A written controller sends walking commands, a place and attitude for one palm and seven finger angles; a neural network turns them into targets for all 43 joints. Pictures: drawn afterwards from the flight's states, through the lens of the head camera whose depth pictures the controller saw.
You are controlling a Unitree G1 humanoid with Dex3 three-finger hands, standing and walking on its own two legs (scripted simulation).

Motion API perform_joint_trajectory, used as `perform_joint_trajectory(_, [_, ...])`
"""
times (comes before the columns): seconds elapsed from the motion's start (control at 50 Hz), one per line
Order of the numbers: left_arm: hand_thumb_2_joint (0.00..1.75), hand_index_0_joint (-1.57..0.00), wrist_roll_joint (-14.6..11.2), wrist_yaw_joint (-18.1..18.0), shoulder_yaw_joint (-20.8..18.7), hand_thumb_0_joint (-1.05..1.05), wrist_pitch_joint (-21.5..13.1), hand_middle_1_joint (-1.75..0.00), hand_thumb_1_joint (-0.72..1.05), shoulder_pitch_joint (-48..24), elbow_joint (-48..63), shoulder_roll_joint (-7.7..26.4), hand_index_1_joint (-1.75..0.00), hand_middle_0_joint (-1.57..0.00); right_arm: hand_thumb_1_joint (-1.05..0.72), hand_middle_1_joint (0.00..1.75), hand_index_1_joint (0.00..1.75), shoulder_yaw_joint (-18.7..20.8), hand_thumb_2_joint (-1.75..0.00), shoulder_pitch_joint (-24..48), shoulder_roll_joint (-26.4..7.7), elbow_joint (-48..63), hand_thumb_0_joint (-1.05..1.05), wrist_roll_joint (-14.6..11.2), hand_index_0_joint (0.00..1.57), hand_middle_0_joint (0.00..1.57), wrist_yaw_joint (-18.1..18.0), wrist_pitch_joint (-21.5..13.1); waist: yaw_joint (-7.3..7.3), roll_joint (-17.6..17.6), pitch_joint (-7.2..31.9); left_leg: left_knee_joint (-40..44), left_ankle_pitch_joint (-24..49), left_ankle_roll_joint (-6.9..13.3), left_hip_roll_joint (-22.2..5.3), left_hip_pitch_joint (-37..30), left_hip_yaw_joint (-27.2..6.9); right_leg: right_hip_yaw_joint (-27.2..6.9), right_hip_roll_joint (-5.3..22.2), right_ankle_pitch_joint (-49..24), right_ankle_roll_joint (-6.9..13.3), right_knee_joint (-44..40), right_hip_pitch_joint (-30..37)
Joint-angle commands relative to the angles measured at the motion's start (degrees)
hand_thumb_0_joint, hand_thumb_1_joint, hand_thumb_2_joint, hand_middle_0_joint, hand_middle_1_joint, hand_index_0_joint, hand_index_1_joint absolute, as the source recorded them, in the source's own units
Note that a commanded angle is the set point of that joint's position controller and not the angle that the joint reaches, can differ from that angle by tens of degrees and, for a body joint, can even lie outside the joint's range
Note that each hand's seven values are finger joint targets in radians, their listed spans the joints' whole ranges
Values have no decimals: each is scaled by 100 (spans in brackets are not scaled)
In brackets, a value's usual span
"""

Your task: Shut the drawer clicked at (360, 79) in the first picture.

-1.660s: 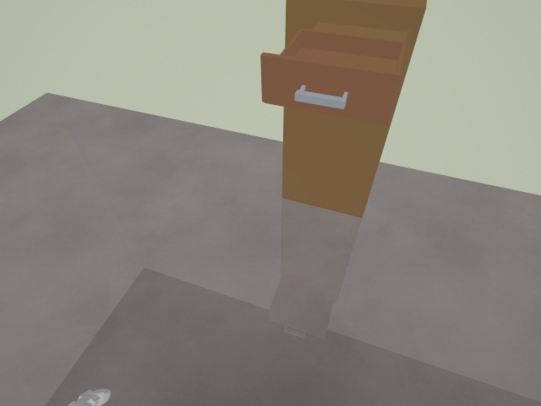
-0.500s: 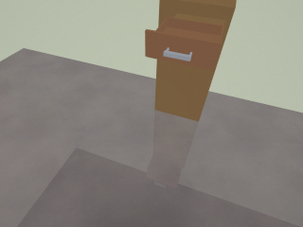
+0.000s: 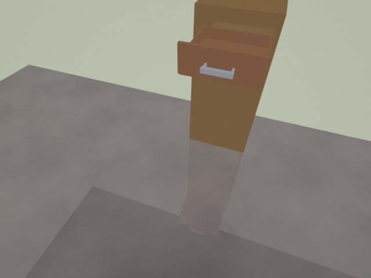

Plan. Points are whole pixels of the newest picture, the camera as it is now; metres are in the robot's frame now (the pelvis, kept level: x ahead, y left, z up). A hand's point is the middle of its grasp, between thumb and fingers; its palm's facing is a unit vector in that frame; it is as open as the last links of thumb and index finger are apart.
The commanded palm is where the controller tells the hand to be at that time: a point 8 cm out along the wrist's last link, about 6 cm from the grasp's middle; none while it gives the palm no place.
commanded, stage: walk to a spot facing it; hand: left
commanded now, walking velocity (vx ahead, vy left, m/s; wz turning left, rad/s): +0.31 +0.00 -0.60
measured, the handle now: (217, 70) +0.87 -0.07 +0.02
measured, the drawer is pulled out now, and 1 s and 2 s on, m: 0.30 0.30 0.30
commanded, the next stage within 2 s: take the last steps up to it in 0.48 s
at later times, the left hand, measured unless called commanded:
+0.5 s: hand out of the picture +0.12 +0.12 -0.16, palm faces -0.16 -0.97 -0.21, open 7.3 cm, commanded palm none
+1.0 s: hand (156, 203) +0.38 +0.12 -0.19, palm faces -0.22 -0.97 -0.13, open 7.3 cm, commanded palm none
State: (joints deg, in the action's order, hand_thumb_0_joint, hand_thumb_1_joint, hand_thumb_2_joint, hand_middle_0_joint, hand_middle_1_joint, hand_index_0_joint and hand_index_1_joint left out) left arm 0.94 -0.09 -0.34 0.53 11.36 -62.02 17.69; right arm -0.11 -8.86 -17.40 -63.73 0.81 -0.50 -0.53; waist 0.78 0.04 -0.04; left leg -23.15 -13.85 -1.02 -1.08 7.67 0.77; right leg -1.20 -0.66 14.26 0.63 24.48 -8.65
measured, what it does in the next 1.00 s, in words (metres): walks ahead, turning right: left foot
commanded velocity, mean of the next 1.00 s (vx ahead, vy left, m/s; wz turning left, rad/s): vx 0.28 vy -0.01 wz -0.21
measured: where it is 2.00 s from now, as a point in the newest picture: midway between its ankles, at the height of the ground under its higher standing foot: (213, 227)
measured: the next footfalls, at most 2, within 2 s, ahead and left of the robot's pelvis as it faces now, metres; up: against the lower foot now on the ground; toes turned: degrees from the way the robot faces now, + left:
left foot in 0.78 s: +0.40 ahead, -0.02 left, +0.00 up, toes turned -10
right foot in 1.58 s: +0.59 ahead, -0.27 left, +0.00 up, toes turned -24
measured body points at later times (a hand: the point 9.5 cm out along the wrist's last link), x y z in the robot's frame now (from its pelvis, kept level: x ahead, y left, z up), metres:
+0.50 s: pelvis +0.12 -0.06 +0.00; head +0.13 -0.08 +0.45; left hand +0.13 +0.17 -0.14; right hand +0.12 -0.31 -0.16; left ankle +0.19 +0.08 -0.65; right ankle +0.05 -0.11 -0.74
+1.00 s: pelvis +0.33 -0.04 +0.00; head +0.34 -0.01 +0.44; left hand +0.39 +0.18 -0.18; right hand +0.28 -0.28 -0.14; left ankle +0.36 -0.01 -0.74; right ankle +0.26 -0.19 -0.64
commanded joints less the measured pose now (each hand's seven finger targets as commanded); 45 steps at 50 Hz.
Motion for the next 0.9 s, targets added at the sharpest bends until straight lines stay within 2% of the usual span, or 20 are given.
perform_joint_trajectory(0.0, [90,-20,36,94,-230,0,22,-30,90,230,414,685,-30,-20,-90,30,30,241,-90,-359,-773,384,0,66,20,20,-31,-32,-53,-10,-743,329,-1959,312,-636,531,-462,-869,353,1871,318,-240,-1022])
perform_joint_trajectory(0.08, [90,-20,33,169,-286,0,-86,-30,90,239,741,318,-30,-20,-90,30,30,426,-90,-813,-983,516,0,45,20,20,-62,-147,-220,-829,-853,854,-2264,813,-1516,-49,-1420,-233,-146,1312,245,1390,-2078])
perform_joint_trajectory(0.12, [90,-20,27,208,-306,0,-132,-30,90,-239,1009,207,-30,-20,-90,30,30,490,-90,-1097,-955,496,0,35,20,20,-73,-246,-392,-1068,-873,1085,-1074,1188,-2074,-642,-1616,124,136,1452,106,2228,-2776])
perform_joint_trajectory(0.18, [90,-20,9,253,-347,0,-222,-30,90,34,993,-31,-30,-20,-90,30,30,475,-90,-964,-751,523,0,81,20,20,-100,-303,-161,-834,-580,335,900,964,-1936,-600,-555,329,371,1357,117,1650,-2056])
perform_joint_trajectory(0.22, [90,-20,35,245,-435,0,-255,-30,90,1428,547,76,-30,-20,-90,30,30,435,-90,-548,-602,647,0,48,20,20,-73,-289,560,-37,7,-1705,1109,432,-1154,699,600,542,13,88,268,331,342])
perform_joint_trajectory(0.24, [90,-20,83,122,-614,0,-337,-30,90,2411,277,819,-30,-20,-90,30,30,350,-90,-335,-186,927,0,-54,20,20,0,-315,906,1899,319,-3590,-689,48,-454,2531,1119,-1958,1512,268,803,-566,1617])
perform_joint_trajectory(0.26, [90,-20,-29,28,-614,0,-352,-30,90,2790,178,1003,-30,-20,-90,30,30,316,-90,130,-125,1222,0,2,20,20,16,-377,910,1885,224,-4615,-1873,-11,-96,3428,558,-3526,2201,-860,1179,-1038,1772])
perform_joint_trajectory(0.28, [90,-20,-60,-28,-592,0,-382,-30,90,2489,247,813,-30,-20,-90,30,30,379,-90,104,-245,1144,0,-5,20,20,-11,-400,723,1252,-51,-4806,-1393,64,-402,3551,30,-3064,2093,-1278,1281,-870,1603])
perform_joint_trajectory(0.32, [90,-20,-29,-52,-482,0,-401,-30,90,1934,406,362,-30,-20,-90,30,30,398,-90,213,-32,1029,0,22,20,20,7,-358,438,178,-538,-4868,-786,5,-637,3436,22,-2481,1894,-1605,1303,-851,749])
perform_joint_trajectory(0.36, [90,-20,8,-55,-378,0,-452,-30,90,1655,497,104,-30,-20,-90,30,30,392,-90,-161,134,845,0,74,20,20,51,-244,119,186,-509,-4718,-275,-89,-653,3170,72,-1698,1512,-1926,1096,-956,294])
perform_joint_trajectory(0.44, [90,-20,11,-93,-348,0,-548,-30,90,1624,457,-23,-30,-20,-90,30,30,430,-90,-365,263,827,0,63,20,20,110,-116,-114,449,-403,-4376,385,-190,-573,3278,153,-1003,1141,-2238,927,-1085,279])
perform_joint_trajectory(0.64, [90,-20,51,-263,-268,0,-541,-30,90,2147,130,-192,-30,-20,-90,30,30,313,-90,730,505,1266,0,-7,20,20,177,-212,193,655,-695,-2374,435,79,-243,3028,598,-835,1073,-4349,903,-894,1124])
perform_joint_trajectory(0.68, [90,-20,55,-278,-279,0,-546,-30,90,2089,108,-122,-30,-20,-90,30,30,313,-90,550,514,1213,0,-4,20,20,148,-258,58,638,-592,-1772,238,231,6,2265,726,-752,1079,-5188,837,-504,1105])
perform_joint_trajectory(0.72, [90,-20,60,-269,-325,0,-552,-30,90,1882,105,25,-30,-20,-90,30,30,365,-90,-532,367,881,0,19,20,20,65,-313,-419,701,-115,-1172,415,432,258,929,710,-519,931,-5551,688,602,921])
perform_joint_trajectory(0.74, [90,-20,10,-248,-329,0,-546,-30,90,1867,117,-49,-30,-20,-90,30,30,410,-90,-1292,174,648,0,54,20,20,19,-324,-714,517,210,-899,843,578,135,-239,434,-442,735,-4835,584,1659,239])
perform_joint_trajectory(0.76, [90,-20,-70,-205,-343,0,-536,-30,90,2019,175,-248,-30,-20,-90,30,30,520,-90,-2024,-316,521,0,141,20,20,-48,-341,-897,-379,853,-685,1574,1074,-1109,-1470,-1153,-63,134,-2370,369,3260,-880])
perform_joint_trajectory(0.78, [90,-20,-124,-150,-273,0,-543,-30,90,2216,300,-529,-30,-20,-90,30,30,547,-90,-2241,-622,455,0,103,20,20,-64,-338,-602,-1424,1174,247,2095,1760,-2507,-1968,-3116,93,-468,1644,294,5153,-1987])
perform_joint_trajectory(0.8, [90,-20,-45,-166,-317,0,-505,-30,90,1919,341,-332,-30,-20,-90,30,30,485,-90,-1786,-440,551,0,-9,20,20,-59,-273,-461,-614,619,706,850,1936,-2550,-1061,-3304,-290,-71,1670,380,5647,-2190])
perform_joint_trajectory(0.82, [90,-20,-38,-150,-281,0,-449,-30,90,1680,411,-460,-30,-20,-90,30,30,455,-90,-1336,-218,678,0,-4,20,20,-100,-270,-300,-524,-30,1028,-41,1860,-2422,-299,-3210,-272,141,1194,305,5831,-2554])
perform_joint_trajectory(0.88, [90,-20,94,8,-320,0,-275,-30,90,1568,253,-652,-30,-20,-90,30,30,244,-90,-948,535,625,0,3,20,20,-97,-446,53,-282,-617,1268,153,1077,-1463,1062,-1226,-179,471,79,187,5146,-2063])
